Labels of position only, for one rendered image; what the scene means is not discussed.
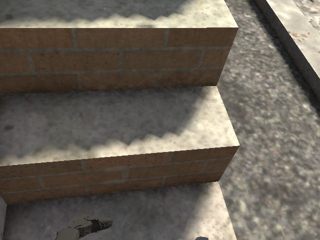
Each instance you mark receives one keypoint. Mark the left robot hand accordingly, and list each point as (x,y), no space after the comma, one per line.
(84,226)

